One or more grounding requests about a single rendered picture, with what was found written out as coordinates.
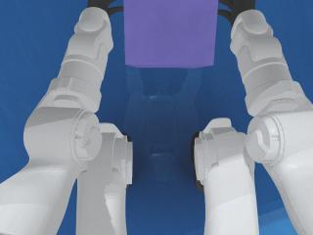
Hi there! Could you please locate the right robot forearm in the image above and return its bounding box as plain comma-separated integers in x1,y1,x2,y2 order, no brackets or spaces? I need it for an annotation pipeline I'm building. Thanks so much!
230,9,313,117

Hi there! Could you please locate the robot left upper arm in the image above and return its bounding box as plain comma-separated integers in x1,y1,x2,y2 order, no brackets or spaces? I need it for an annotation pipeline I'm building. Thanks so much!
0,107,103,235

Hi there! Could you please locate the robot right foot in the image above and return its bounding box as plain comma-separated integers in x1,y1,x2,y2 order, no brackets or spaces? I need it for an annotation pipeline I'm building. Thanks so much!
191,131,204,193

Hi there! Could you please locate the left robot forearm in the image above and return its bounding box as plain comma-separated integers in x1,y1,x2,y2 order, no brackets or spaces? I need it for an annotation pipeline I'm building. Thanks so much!
23,7,113,147

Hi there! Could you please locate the carton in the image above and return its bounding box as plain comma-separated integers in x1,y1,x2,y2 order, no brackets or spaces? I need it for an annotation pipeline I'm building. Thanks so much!
123,0,219,69

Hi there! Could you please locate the robot right hand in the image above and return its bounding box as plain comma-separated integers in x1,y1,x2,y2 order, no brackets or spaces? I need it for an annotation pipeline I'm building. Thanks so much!
217,0,256,27

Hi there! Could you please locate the robot right shin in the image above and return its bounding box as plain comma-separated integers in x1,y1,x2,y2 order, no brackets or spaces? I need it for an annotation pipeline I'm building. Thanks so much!
200,117,255,185

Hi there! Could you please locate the robot right upper arm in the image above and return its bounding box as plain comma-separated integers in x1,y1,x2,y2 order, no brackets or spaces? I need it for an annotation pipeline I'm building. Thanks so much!
245,111,313,235

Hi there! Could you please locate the robot left hand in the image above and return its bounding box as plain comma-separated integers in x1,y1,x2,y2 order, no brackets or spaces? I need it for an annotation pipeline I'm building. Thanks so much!
87,0,124,17

